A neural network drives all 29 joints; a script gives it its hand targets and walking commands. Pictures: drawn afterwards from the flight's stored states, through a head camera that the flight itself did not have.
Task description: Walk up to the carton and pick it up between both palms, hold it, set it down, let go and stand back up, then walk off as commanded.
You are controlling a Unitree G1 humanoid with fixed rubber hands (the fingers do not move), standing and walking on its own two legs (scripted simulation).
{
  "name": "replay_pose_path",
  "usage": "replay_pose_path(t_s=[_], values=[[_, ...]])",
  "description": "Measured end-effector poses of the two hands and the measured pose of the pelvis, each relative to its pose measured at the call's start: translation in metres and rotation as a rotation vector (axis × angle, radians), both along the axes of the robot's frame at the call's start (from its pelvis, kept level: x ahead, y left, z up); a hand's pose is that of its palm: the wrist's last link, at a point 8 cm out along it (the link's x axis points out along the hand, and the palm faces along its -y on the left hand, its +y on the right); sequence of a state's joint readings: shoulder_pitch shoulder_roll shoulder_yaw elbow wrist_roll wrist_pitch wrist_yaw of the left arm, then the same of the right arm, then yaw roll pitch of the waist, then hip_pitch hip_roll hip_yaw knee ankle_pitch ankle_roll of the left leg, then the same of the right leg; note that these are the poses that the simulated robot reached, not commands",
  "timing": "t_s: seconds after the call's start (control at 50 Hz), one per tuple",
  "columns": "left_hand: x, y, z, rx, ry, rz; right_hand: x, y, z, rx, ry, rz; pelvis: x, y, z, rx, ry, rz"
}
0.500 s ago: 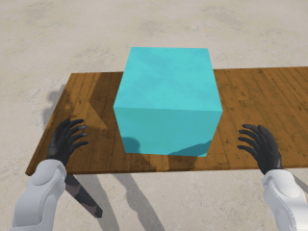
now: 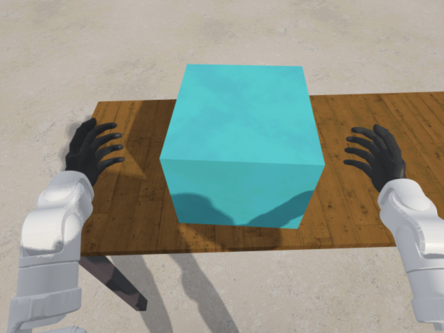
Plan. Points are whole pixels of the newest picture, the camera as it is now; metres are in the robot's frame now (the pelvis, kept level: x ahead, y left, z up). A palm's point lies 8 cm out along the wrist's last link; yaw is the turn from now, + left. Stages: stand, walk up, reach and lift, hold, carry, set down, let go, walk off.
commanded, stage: reach and lift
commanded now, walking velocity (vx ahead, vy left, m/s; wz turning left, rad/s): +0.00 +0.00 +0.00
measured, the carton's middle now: (240, 144) +0.50 +0.00 +0.04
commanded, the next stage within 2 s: none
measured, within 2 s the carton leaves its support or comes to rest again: neither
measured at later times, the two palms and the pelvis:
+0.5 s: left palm (93, 123) +0.41 +0.25 +0.18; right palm (381, 126) +0.42 -0.23 +0.17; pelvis +0.00 +0.00 +0.00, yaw +0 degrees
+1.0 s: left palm (107, 124) +0.45 +0.25 +0.14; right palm (358, 122) +0.46 -0.22 +0.14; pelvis +0.00 +0.01 +0.00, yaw +0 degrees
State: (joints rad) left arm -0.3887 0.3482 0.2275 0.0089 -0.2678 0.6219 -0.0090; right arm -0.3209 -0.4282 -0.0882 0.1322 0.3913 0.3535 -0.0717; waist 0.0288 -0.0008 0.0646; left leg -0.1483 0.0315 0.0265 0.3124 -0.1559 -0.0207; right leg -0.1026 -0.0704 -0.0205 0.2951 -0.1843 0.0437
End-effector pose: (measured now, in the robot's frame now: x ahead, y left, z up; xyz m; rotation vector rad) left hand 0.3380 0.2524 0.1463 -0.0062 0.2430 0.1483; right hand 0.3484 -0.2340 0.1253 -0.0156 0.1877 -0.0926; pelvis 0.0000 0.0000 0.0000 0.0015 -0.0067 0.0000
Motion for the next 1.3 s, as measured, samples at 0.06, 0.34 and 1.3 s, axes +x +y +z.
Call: replay_pose_path(t_s=[0.06, 0.34, 1.3], values=[[0.007, 0.000, 0.005, 0.006, -0.004, -0.006, 0.009, 0.000, 0.006, 0.006, -0.009, 0.002, 0.001, 0.000, 0.000, 0.000, 0.002, 0.000], [0.048, -0.005, 0.027, 0.019, 0.011, -0.038, 0.049, -0.001, 0.025, 0.039, 0.008, -0.011, 0.002, 0.001, 0.000, -0.001, 0.004, 0.000], [0.093, -0.013, -0.066, 0.058, 0.038, -0.050, 0.101, 0.035, -0.034, 0.059, 0.055, -0.054, -0.003, 0.009, -0.007, -0.022, 0.200, 0.001]])
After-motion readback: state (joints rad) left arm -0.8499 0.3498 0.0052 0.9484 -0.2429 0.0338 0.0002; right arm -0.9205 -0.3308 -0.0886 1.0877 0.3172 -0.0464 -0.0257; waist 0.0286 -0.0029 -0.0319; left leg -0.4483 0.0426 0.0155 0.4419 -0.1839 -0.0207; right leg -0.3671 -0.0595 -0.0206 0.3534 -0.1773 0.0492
